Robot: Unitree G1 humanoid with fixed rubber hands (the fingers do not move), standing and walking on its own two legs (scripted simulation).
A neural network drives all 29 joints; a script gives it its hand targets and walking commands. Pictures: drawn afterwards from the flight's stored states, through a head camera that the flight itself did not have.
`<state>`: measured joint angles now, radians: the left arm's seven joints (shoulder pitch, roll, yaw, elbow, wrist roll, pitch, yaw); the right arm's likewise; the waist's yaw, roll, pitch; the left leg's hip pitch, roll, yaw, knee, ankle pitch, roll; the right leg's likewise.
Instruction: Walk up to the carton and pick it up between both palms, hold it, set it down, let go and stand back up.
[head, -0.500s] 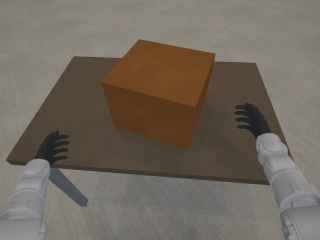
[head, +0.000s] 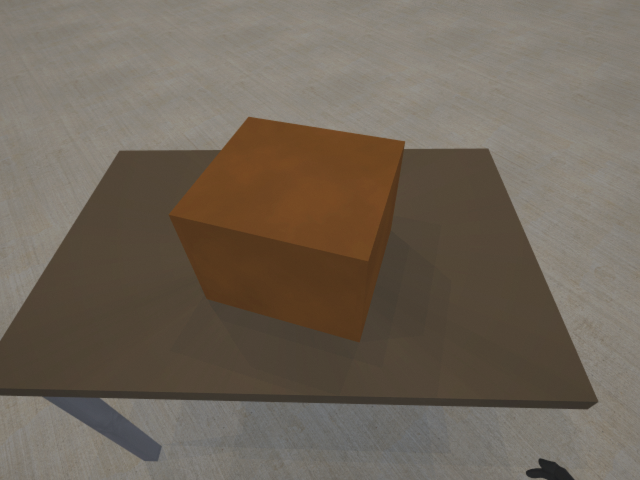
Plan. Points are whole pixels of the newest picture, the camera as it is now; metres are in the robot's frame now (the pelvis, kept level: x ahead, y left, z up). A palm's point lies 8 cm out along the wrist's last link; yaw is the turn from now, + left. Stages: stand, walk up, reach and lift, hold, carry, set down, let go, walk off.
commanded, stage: stand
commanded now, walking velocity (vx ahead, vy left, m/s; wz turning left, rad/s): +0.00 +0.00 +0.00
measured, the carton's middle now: (301, 223) +0.53 +0.05 -0.02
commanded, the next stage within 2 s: none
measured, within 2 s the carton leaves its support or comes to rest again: neither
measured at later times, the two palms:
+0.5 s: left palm out of the picture +0.00 +0.31 -0.12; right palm out of the picture -0.15 -0.27 -0.13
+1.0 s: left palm out of the picture -0.11 +0.28 -0.13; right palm out of the picture -0.16 -0.27 -0.14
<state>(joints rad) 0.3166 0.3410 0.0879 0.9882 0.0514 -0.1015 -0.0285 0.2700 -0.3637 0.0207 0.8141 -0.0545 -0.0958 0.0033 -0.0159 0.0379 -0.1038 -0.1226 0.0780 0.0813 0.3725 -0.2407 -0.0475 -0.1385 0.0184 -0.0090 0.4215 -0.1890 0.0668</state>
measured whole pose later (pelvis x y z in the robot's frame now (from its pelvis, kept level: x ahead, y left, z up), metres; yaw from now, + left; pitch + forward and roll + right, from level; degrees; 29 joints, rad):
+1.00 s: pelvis -0.09 +0.01 -0.01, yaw -3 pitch -4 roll +0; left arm 0.32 0.30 -0.03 1.16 0.03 0.00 0.00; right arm 0.40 -0.32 0.06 1.11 -0.03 -0.01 0.00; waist -0.02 0.01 0.06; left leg -0.03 0.03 0.05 0.29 -0.19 -0.02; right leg -0.05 -0.03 -0.03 0.31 -0.20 0.02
